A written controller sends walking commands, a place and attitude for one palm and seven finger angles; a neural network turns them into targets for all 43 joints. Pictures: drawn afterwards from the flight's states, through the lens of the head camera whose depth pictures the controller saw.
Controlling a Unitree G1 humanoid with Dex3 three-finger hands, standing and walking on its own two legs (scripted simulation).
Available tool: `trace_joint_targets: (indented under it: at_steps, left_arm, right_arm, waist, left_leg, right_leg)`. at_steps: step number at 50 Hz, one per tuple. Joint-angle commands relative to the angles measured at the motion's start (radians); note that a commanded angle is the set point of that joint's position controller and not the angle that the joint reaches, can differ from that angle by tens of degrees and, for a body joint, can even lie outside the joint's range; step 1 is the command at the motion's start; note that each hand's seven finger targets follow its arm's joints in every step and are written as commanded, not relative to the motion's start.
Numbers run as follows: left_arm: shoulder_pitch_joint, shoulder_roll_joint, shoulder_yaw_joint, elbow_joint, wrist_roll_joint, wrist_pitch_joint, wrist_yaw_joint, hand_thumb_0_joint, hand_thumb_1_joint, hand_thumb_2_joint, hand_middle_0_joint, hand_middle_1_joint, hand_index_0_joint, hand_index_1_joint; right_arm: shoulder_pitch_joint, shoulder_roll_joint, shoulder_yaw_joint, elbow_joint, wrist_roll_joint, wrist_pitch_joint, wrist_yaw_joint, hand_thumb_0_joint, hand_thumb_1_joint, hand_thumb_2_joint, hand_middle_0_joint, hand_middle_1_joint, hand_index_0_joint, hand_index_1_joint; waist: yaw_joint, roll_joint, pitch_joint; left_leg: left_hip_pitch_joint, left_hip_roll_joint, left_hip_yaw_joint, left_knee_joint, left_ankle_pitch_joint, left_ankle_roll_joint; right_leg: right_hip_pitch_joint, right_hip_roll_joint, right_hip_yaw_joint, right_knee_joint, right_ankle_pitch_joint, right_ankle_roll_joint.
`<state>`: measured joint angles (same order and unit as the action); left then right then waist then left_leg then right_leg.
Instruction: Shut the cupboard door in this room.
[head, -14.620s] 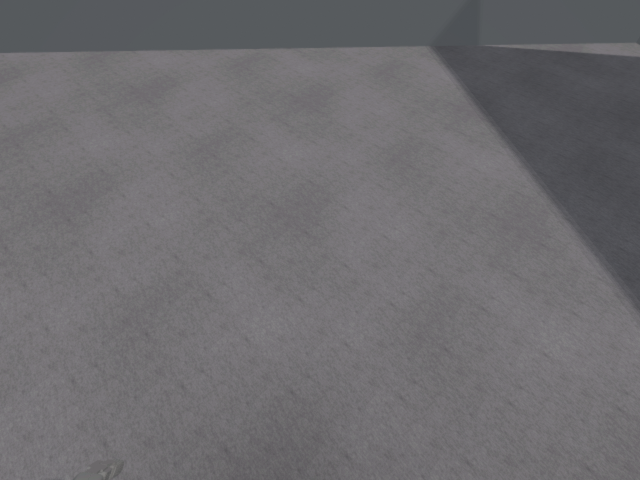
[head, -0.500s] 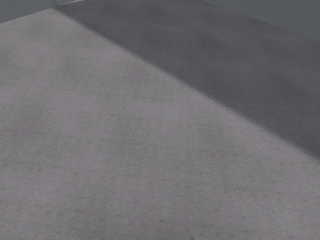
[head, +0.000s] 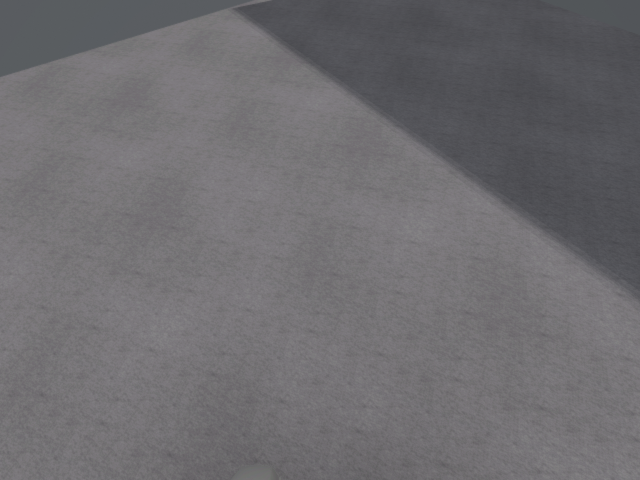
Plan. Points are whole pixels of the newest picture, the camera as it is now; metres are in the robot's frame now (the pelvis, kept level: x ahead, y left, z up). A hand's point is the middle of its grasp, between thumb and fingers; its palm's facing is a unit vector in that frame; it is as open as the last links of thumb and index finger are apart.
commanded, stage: turn or walk to find it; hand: left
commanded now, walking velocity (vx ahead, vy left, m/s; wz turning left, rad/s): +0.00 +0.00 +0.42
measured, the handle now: out of the picture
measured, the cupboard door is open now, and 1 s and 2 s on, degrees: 83 83 83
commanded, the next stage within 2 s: stand and wait in 1.34 s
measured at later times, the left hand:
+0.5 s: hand out of the picture +0.02 +0.27 -0.17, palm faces +0.22 -0.95 -0.24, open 7.4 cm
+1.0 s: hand out of the picture -0.07 +0.21 -0.16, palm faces +0.42 -0.87 -0.26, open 7.4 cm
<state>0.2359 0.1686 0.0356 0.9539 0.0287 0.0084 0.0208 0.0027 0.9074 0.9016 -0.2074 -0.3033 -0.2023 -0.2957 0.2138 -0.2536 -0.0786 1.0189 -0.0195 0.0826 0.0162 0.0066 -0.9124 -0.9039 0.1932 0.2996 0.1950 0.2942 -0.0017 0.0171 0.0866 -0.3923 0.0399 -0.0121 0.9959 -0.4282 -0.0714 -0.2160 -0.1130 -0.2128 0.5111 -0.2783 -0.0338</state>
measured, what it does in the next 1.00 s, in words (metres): steps on the spot, turning left: left foot, then right foot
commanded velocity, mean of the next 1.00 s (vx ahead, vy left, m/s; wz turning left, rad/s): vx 0.00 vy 0.00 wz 0.42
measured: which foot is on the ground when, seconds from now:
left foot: up 0.00-0.14, down 0.16-0.66, up 0.68-1.00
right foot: down 0.00-0.16, up 0.18-0.62, down 0.64-1.00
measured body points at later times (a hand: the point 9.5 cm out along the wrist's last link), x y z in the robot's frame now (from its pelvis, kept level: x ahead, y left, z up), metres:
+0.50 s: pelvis -0.03 +0.05 +0.00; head +0.00 +0.06 +0.45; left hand +0.01 +0.32 -0.15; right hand +0.10 -0.18 -0.14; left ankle -0.04 +0.14 -0.74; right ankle +0.00 -0.10 -0.68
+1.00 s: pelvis -0.05 +0.00 +0.00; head -0.01 +0.00 +0.44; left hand -0.10 +0.25 -0.14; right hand +0.09 -0.22 -0.16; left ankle -0.14 +0.14 -0.69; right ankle +0.00 -0.09 -0.74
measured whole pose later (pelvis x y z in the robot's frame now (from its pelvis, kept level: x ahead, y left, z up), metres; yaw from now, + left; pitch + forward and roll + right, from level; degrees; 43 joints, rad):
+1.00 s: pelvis -0.05 +0.00 +0.00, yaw +25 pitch -1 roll +2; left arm 0.21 0.18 0.04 0.95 0.03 0.01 0.02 0.00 0.90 0.90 -0.21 -0.30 -0.20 -0.30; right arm 0.22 -0.24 -0.08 1.01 -0.02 0.08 0.02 0.01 -0.91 -0.90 0.19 0.30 0.20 0.29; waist 0.00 0.00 0.09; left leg -0.36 0.04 0.01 0.90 -0.46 -0.06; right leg -0.24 -0.13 -0.20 0.54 -0.28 -0.01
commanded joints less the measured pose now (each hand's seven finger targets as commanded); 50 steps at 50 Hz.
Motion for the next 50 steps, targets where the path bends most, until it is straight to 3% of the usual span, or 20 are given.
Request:
trace_joint_targets:
  at_steps: [1,4,6,7,8,9,10,12,15,25,28,30,31,32,33,34,36,39,48,50]
  left_arm:
    - [0.073,0.24,0.059,-0.027,0.003,-0.014,0.009,0.0,0.9,0.9,-0.2,-0.3,-0.2,-0.3]
    - [0.054,0.254,0.064,-0.015,0.001,-0.008,0.008,0.0,0.9,0.9,-0.2,-0.3,-0.2,-0.3]
    - [0.035,0.243,0.064,-0.016,-0.012,-0.001,0.006,0.0,0.9,0.9,-0.2,-0.3,-0.2,-0.3]
    - [0.052,0.199,0.059,-0.035,-0.019,0.008,0.001,0.0,0.9,0.9,-0.2,-0.3,-0.2,-0.3]
    - [0.017,0.138,0.038,-0.071,-0.018,0.014,-0.004,0.0,0.9,0.9,-0.2,-0.3,-0.2,-0.3]
    - [-0.061,0.154,0.03,-0.086,-0.009,0.03,0.005,0.0,0.9,0.9,-0.2,-0.3,-0.2,-0.3]
    - [-0.084,0.151,0.037,-0.078,-0.011,0.033,0.004,0.0,0.9,0.9,-0.2,-0.3,-0.2,-0.3]
    - [-0.051,0.162,0.041,-0.045,-0.013,0.028,-0.007,0.0,0.9,0.9,-0.2,-0.3,-0.2,-0.3]
    - [-0.029,0.164,0.039,-0.029,-0.015,0.025,-0.01,0.0,0.9,0.9,-0.2,-0.3,-0.2,-0.3]
    - [-0.118,0.135,0.032,-0.09,-0.019,0.023,-0.002,0.0,0.9,0.9,-0.2,-0.3,-0.2,-0.3]
    - [-0.078,0.128,0.031,-0.091,-0.024,0.014,0.0,0.0,0.9,0.9,-0.2,-0.3,-0.2,-0.3]
    - [-0.022,0.138,0.035,-0.076,-0.025,0.003,0.002,0.0,0.9,0.9,-0.2,-0.3,-0.2,-0.3]
    - [0.014,0.162,0.041,-0.067,-0.021,-0.005,0.006,0.0,0.9,0.9,-0.2,-0.3,-0.2,-0.3]
    - [0.041,0.229,0.054,-0.066,-0.008,-0.015,0.014,0.0,0.9,0.9,-0.2,-0.3,-0.2,-0.3]
    - [0.049,0.285,0.062,-0.074,-0.002,-0.016,0.014,0.0,0.9,0.9,-0.2,-0.3,-0.2,-0.3]
    - [0.033,0.266,0.071,-0.083,-0.015,-0.018,0.02,0.0,0.9,0.9,-0.2,-0.3,-0.2,-0.3]
    - [-0.079,0.213,0.054,-0.108,-0.014,-0.013,0.017,0.0,0.9,0.9,-0.2,-0.3,-0.2,-0.3]
    - [-0.12,0.175,0.043,-0.116,-0.01,-0.019,0.015,0.0,0.9,0.9,-0.2,-0.3,-0.2,-0.3]
    - [0.041,0.244,0.064,-0.047,0.002,-0.013,0.01,0.0,0.9,0.9,-0.2,-0.3,-0.2,-0.3]
    - [0.039,0.256,0.069,-0.039,0.004,-0.009,0.009,0.0,0.9,0.9,-0.2,-0.3,-0.2,-0.3]
  right_arm:
    - [-0.094,-0.031,0.009,-0.105,0.011,-0.042,-0.005,0.0,-0.9,-0.9,0.2,0.3,0.2,0.3]
    - [-0.059,-0.031,0.012,-0.102,0.016,-0.053,-0.008,0.0,-0.9,-0.9,0.2,0.3,0.2,0.3]
    - [-0.001,-0.061,0.007,-0.087,0.011,-0.066,-0.008,0.0,-0.9,-0.9,0.2,0.3,0.2,0.3]
    - [0.018,-0.141,-0.01,-0.09,0.004,-0.076,-0.009,0.0,-0.9,-0.9,0.2,0.3,0.2,0.3]
    - [0.05,-0.227,-0.03,-0.092,0.0,-0.071,-0.013,0.0,-0.9,-0.9,0.2,0.3,0.2,0.3]
    - [0.084,-0.226,-0.028,-0.072,0.0,-0.068,-0.024,0.0,-0.9,-0.9,0.2,0.3,0.2,0.3]
    - [0.048,-0.205,-0.025,-0.072,-0.002,-0.067,-0.034,0.0,-0.9,-0.9,0.2,0.3,0.2,0.3]
    - [-0.046,-0.158,-0.006,-0.098,0.0,-0.072,-0.039,0.0,-0.9,-0.9,0.2,0.3,0.2,0.3]
    - [-0.048,-0.142,-0.002,-0.108,0.005,-0.08,-0.036,0.0,-0.9,-0.9,0.2,0.3,0.2,0.3]
    - [0.01,-0.142,-0.024,-0.109,-0.006,-0.069,-0.032,0.0,-0.9,-0.9,0.2,0.3,0.2,0.3]
    - [-0.004,-0.144,-0.029,-0.115,-0.007,-0.065,-0.03,0.0,-0.9,-0.9,0.2,0.3,0.2,0.3]
    - [-0.008,-0.131,-0.029,-0.116,-0.002,-0.063,-0.029,0.0,-0.9,-0.9,0.2,0.3,0.2,0.3]
    - [-0.012,-0.112,-0.027,-0.12,0.005,-0.064,-0.025,0.0,-0.9,-0.9,0.2,0.3,0.2,0.3]
    - [0.008,-0.055,-0.019,-0.132,0.014,-0.066,-0.019,0.0,-0.9,-0.9,0.2,0.3,0.2,0.3]
    - [-0.012,-0.03,-0.015,-0.16,0.01,-0.066,-0.018,0.0,-0.9,-0.9,0.2,0.3,0.2,0.3]
    - [-0.013,-0.077,-0.028,-0.146,-0.002,-0.043,-0.023,0.0,-0.9,-0.9,0.2,0.3,0.2,0.3]
    - [0.004,-0.062,-0.032,-0.106,-0.003,-0.03,-0.011,0.0,-0.9,-0.9,0.2,0.3,0.2,0.3]
    - [0.064,-0.044,-0.026,-0.078,-0.003,-0.023,0.001,0.0,-0.9,-0.9,0.2,0.3,0.2,0.3]
    - [-0.066,-0.025,0.001,-0.105,0.008,-0.041,-0.003,0.0,-0.9,-0.9,0.2,0.3,0.2,0.3]
    - [-0.05,-0.022,0.006,-0.106,0.013,-0.051,-0.006,0.0,-0.9,-0.9,0.2,0.3,0.2,0.3]
  waist:
    - [0.061,-0.217,-0.106]
    - [0.035,-0.22,-0.147]
    - [-0.011,-0.144,-0.164]
    - [-0.022,0.062,-0.183]
    - [-0.044,0.285,-0.136]
    - [-0.074,0.252,-0.12]
    - [-0.057,0.241,-0.093]
    - [-0.011,0.155,-0.068]
    - [-0.003,0.113,-0.081]
    - [-0.032,0.137,-0.083]
    - [-0.014,0.152,-0.114]
    - [0.015,0.114,-0.132]
    - [0.035,0.061,-0.144]
    - [0.04,-0.125,-0.173]
    - [0.054,-0.287,-0.136]
    - [0.056,-0.302,-0.125]
    - [-0.004,-0.129,-0.03]
    - [-0.03,-0.171,-0.025]
    - [0.056,-0.213,-0.093]
    - [0.048,-0.231,-0.122]
  left_leg:
    - [-0.034,-0.009,0.06,-0.18,-0.055,0.009]
    - [0.06,-0.019,0.092,-0.357,0.005,0.023]
    - [0.249,-0.002,0.091,-0.595,0.219,0.043]
    - [0.396,0.151,-0.108,-0.663,0.377,0.104]
    - [0.414,0.359,-0.332,-0.685,0.671,0.218]
    - [0.329,0.369,-0.328,-0.683,0.683,0.256]
    - [0.31,0.329,-0.304,-0.675,0.676,0.257]
    - [0.302,0.241,-0.197,-0.654,0.703,0.238]
    - [0.294,0.195,-0.147,-0.657,0.731,0.222]
    - [0.26,0.194,-0.287,-0.646,0.62,0.25]
    - [0.231,0.169,-0.312,-0.603,0.66,0.237]
    - [0.147,0.13,-0.311,-0.554,0.592,0.201]
    - [0.067,0.089,-0.283,-0.505,0.467,0.158]
    - [-0.093,-0.006,-0.179,-0.358,0.233,0.097]
    - [-0.188,-0.115,-0.047,-0.151,-0.132,0.047]
    - [-0.15,-0.067,-0.1,0.022,-0.164,0.049]
    - [-0.155,-0.038,-0.09,0.198,-0.043,0.046]
    - [-0.127,-0.015,-0.042,0.231,0.063,0.02]
    - [-0.042,-0.007,0.056,-0.15,-0.054,0.006]
    - [0.005,-0.015,0.08,-0.272,-0.046,0.013]
  right_leg:
    - [0.158,-0.249,0.189,-0.13,0.454,-0.116]
    - [0.163,-0.254,0.157,-0.061,0.48,-0.094]
    - [0.045,-0.221,0.092,0.048,0.37,-0.018]
    - [-0.144,-0.127,0.032,0.214,0.138,0.052]
    - [-0.342,-0.021,0.031,0.396,-0.344,0.107]
    - [-0.323,-0.023,0.133,0.501,-0.359,0.104]
    - [-0.353,-0.016,0.167,0.564,-0.316,0.105]
    - [-0.355,-0.012,0.184,0.611,-0.186,0.112]
    - [-0.311,-0.001,0.183,0.602,-0.126,0.124]
    - [-0.229,0.043,0.192,0.358,-0.179,0.12]
    - [-0.126,0.077,0.173,0.188,-0.145,0.106]
    - [0.022,0.083,0.162,-0.005,0.004,0.099]
    - [0.136,0.044,0.185,-0.121,0.09,0.09]
    - [0.272,-0.144,0.363,-0.191,0.111,0.032]
    - [0.228,-0.351,0.539,-0.222,0.231,-0.087]
    - [0.092,-0.375,0.549,-0.255,0.183,-0.133]
    - [-0.016,-0.27,0.408,-0.248,0.089,-0.118]
    - [-0.044,-0.197,0.244,-0.236,0.099,-0.067]
    - [0.123,-0.245,0.204,-0.14,0.379,-0.111]
    - [0.152,-0.249,0.182,-0.087,0.452,-0.105]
